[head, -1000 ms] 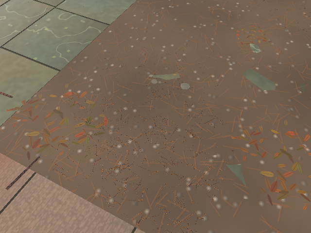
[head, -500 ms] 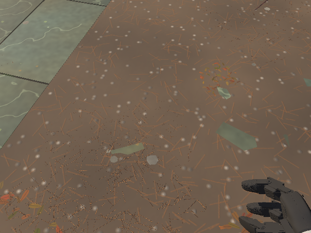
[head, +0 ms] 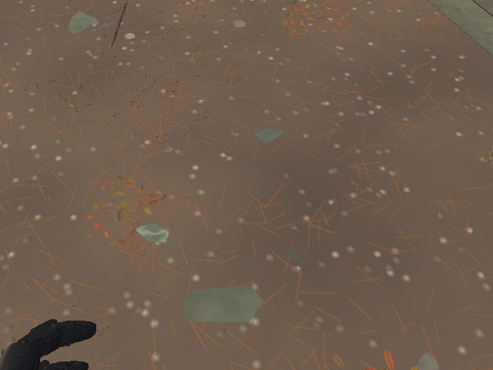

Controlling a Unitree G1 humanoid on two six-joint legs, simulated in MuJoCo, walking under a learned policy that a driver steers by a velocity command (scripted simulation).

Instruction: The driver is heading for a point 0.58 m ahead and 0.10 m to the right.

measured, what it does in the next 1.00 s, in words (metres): walks ahead, turning right: left foot, then right foot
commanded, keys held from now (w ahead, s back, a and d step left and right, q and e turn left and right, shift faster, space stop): e+shift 0.36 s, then shift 0.64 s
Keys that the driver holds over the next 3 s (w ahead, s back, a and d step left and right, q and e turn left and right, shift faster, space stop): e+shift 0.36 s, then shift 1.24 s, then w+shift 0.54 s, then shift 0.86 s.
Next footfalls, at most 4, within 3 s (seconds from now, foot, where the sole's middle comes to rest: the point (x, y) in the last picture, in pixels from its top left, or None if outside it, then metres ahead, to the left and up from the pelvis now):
0.38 left None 0.31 0.17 -0.73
0.74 right None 0.13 -0.01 -0.73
2.30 right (331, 299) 0.59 -0.24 -0.73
2.72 left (271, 241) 0.78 -0.10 -0.73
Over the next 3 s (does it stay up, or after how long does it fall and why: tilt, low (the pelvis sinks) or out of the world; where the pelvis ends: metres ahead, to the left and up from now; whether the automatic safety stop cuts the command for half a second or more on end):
stays up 0.65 -0.15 0.04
